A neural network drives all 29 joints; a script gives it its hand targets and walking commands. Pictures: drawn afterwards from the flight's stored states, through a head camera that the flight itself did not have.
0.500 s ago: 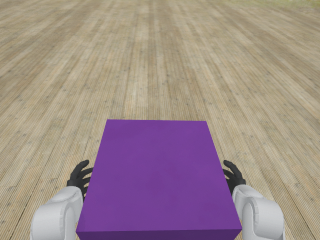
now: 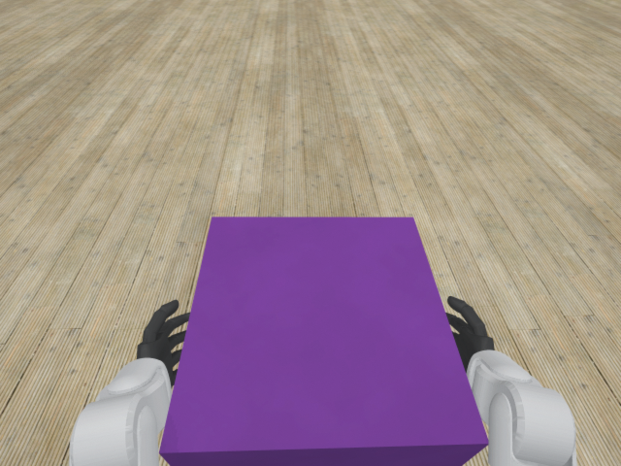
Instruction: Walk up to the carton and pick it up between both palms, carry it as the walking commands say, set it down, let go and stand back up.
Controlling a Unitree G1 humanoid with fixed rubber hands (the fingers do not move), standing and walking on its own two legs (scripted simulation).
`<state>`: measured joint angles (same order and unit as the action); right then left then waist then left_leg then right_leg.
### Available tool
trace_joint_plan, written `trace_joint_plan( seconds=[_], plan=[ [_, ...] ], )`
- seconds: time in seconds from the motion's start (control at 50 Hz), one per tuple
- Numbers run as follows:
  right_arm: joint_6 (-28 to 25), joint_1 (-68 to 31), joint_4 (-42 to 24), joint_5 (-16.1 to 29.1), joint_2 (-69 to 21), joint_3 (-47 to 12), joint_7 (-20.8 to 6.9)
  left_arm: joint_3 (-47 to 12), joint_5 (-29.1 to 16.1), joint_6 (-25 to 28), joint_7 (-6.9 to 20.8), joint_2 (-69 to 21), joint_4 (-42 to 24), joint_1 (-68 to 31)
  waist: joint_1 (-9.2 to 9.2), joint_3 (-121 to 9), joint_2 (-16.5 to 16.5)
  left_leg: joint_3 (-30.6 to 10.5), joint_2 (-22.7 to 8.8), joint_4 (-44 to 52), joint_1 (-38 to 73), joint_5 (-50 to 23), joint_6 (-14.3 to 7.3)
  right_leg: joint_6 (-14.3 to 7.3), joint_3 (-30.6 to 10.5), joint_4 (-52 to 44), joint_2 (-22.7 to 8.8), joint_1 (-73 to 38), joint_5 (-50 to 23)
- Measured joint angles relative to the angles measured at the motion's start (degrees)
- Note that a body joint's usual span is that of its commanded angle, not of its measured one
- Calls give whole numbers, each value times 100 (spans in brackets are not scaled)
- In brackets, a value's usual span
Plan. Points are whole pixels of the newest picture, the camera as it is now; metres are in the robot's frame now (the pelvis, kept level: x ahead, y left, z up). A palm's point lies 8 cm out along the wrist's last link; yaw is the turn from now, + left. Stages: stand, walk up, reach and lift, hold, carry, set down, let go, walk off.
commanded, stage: carry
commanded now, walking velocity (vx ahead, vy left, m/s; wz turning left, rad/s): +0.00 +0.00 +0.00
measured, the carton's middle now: (313, 365) +0.28 -0.01 +0.01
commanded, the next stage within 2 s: none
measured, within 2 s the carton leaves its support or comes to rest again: neither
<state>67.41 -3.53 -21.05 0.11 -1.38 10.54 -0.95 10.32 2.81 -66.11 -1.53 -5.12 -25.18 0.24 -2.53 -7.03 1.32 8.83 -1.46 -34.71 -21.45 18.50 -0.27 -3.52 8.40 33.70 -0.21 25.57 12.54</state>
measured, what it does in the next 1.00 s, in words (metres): steps to the right, turning right: right foot, then left foot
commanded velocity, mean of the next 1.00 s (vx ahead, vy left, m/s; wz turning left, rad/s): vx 0.00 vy -0.13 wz -0.40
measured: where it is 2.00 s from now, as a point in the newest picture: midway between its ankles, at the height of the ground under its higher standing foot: outside the picture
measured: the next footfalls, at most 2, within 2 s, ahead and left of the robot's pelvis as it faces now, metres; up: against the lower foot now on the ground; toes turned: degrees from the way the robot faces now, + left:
right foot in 0.72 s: -0.02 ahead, -0.26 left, +0.00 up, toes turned -14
left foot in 0.92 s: +0.00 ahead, -0.03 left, +0.00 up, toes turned -3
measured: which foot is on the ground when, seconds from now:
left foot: down 0.00-0.74, up 0.76-0.90, down 0.92-1.00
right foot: down 0.00-0.50, up 0.52-0.70, down 0.72-0.92, up 0.94-1.00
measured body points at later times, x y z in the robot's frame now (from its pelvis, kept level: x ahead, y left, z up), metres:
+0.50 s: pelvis -0.05 -0.07 +0.01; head -0.06 -0.07 +0.46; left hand +0.21 +0.11 +0.07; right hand +0.21 -0.25 +0.07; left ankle -0.03 +0.07 -0.72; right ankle +0.05 -0.09 -0.72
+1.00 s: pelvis -0.11 -0.14 -0.01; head -0.08 -0.12 +0.44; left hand +0.20 -0.04 +0.04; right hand +0.08 -0.38 +0.05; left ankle -0.05 -0.03 -0.73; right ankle -0.09 -0.25 -0.69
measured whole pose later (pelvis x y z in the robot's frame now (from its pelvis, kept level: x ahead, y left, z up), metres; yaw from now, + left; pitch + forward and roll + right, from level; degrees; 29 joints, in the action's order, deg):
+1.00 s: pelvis -0.11 -0.14 -0.01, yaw -19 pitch +3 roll +0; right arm 64.1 -1.3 -22.4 -1.2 -6.7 11.6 -0.5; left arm 11.1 0.9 -67.0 -0.7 -1.8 -26.1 -1.4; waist -1.1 -0.7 -3.2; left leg 13.0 -9.2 -42.4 -24.3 19.9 1.3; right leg -0.6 2.9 56.2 0.5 34.9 24.7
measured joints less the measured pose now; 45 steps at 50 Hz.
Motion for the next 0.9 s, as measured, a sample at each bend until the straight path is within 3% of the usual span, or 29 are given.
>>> trace_joint_plan(
  seconds=[0.06, 0.18, 0.32, 0.42, 0.46, 0.48, 0.52, 0.54, 0.58, 0.62, 0.7, 0.76, 0.82, 0.86, 0.9],
  plan=[
    [-52, 46, 191, -133, -192, -62, 11, 25, -92, -25, 9, 200, 102, 108, 167, -71, -308, 42, 15, 97, 127, -188, -197, 93, 12, 32, -43, -77, 38],
    [158, 183, 318, -330, -229, -95, 4, -54, -150, -246, 4, 335, 444, 65, 349, -211, -284, -96, -139, 202, 269, -297, 0, -180, 229, -335, 99, -378, -131],
    [238, -48, 339, -335, -77, -1, -2, -77, -105, -214, -6, 283, 738, -337, 259, -107, -126, -302, -150, -49, 72, 258, -85, -308, 370, -605, 160, -338, -372],
    [135, -77, 323, -280, -94, 55, 10, -25, -102, -138, -13, 229, 715, -397, 167, -8, -159, -354, -100, 205, 178, 189, -108, -333, 395, -840, 164, -266, -595],
    [100, -65, 298, -265, -127, 35, 18, -1, -125, -128, -15, 240, 620, -337, 210, 79, -237, -245, -140, 354, 241, 140, -76, -186, 320, -1017, 200, -303, -732],
    [77, -56, 290, -261, -159, 20, 23, 15, -140, -130, -16, 255, 554, -293, 242, 122, -291, -165, -176, 457, 296, 123, -61, 10, 257, -1116, 232, -325, -803],
    [48, -41, 239, -276, -258, -18, 36, 59, -191, -165, -11, 317, 378, -201, 284, 210, -373, -2, -290, 767, 449, -220, -17, 776, 150, -971, 287, -240, -718],
    [68, -36, 155, -294, -297, -17, 42, 70, -228, -171, -6, 333, 305, -174, 249, 239, -268, -16, -427, 819, 433, -643, -1, 978, 144, -332, 327, -41, -283],
    [40, 69, 21, -323, -398, 38, 48, 53, -279, -166, 4, 373, 287, -202, 208, 232, -117, -83, -638, 567, 261, -794, 149, 863, -116, 1128, 246, 352, 466],
    [31, 197, -79, -338, -456, 47, 52, 44, -305, -204, 14, 392, 273, -199, 305, 159, -70, -17, -793, 395, 187, -587, 339, 628, -408, 1639, 12, 428, 746],
    [67, 184, -182, -460, -522, -87, 69, 138, -399, -261, 70, 501, 200, -224, 436, 166, 9, 180, -1184, -46, 69, -326, 550, 482, -534, 648, -358, -103, 972],
    [24, 156, -189, -491, -375, -60, 67, 123, -377, -121, 99, 387, 466, -424, 457, 233, 157, -7, -1454, -730, -240, 122, 609, 481, -449, 346, -203, -185, 195],
    [57, 176, -119, -317, -125, 76, 46, 50, -163, 22, 89, 84, 678, -436, 373, 269, 15, -209, -966, -1756, -698, 1368, 610, 389, -555, 520, -212, 68, 308],
    [63, 115, -86, -182, -88, 146, 38, 32, -63, 49, 76, -13, 523, -322, 272, 369, -98, -110, -689, -1876, -791, 1334, 589, 347, -695, 453, -139, 184, 201],
    [6, 98, -129, -82, -133, 162, 33, 28, -30, 1, 63, -10, 236, -229, 149, 467, -213, 58, -483, -1275, -620, 678, 480, 320, -808, 477, -22, 320, 97]
  ],
)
